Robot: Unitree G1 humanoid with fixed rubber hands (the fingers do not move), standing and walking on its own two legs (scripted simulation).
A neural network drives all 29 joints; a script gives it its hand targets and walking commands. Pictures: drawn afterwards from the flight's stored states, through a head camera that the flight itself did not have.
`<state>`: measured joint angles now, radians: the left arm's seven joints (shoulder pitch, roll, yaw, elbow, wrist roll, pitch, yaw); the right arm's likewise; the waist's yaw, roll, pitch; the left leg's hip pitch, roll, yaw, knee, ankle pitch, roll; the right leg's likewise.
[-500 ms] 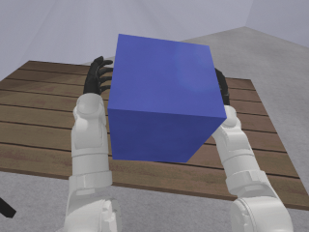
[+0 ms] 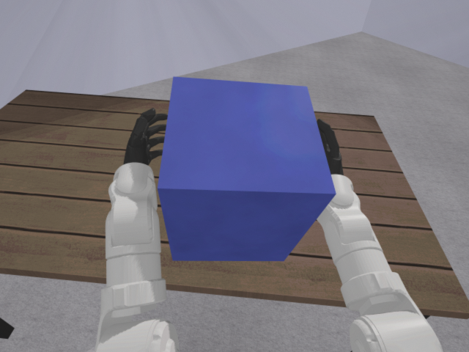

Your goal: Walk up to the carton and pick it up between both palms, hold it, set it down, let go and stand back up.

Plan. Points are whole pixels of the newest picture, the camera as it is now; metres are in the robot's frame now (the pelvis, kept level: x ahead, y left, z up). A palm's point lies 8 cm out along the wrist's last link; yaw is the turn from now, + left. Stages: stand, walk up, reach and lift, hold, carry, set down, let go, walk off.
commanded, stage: set down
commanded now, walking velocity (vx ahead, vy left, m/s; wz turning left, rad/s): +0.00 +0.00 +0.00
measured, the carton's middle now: (235, 179) +0.37 -0.01 +0.14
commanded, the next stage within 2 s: none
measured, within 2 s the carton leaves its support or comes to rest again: neither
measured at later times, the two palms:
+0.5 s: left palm (145, 176) +0.38 +0.14 +0.15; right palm (325, 175) +0.36 -0.16 +0.15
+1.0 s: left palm (146, 184) +0.40 +0.15 +0.11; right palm (311, 176) +0.39 -0.15 +0.12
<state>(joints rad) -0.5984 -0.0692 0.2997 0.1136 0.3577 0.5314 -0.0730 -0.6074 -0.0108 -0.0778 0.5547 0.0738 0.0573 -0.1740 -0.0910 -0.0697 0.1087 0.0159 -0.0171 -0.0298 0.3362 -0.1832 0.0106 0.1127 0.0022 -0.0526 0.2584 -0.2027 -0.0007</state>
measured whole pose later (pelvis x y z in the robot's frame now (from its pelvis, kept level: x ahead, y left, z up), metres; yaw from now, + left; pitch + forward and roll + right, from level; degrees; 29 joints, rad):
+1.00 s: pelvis +0.01 -0.01 +0.00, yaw -2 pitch -3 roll +0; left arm -0.65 -0.06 0.39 0.57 0.30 0.21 -0.04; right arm -0.66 0.06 -0.31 0.80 -0.18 -0.09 -0.11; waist 0.00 -0.05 0.03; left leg -0.09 0.00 0.00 0.30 -0.17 0.00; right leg -0.02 0.01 -0.03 0.25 -0.19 -0.01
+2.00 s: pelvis +0.01 +0.01 +0.00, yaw -5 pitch -1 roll +0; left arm -0.69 -0.15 0.50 0.75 0.42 0.09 -0.03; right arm -0.58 0.07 -0.48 0.80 -0.31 -0.15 -0.04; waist 0.04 -0.02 0.06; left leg -0.12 0.00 0.06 0.28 -0.15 0.02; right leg -0.08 0.01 0.03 0.27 -0.17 0.01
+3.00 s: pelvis +0.01 +0.00 +0.00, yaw -5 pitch +2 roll -1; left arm -0.65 -0.11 0.49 0.77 0.43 -0.05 -0.04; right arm -0.59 0.10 -0.52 0.88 -0.35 -0.29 -0.05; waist 0.02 -0.04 0.04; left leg -0.19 0.01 0.05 0.31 -0.16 0.02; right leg -0.13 0.02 0.02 0.25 -0.16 0.00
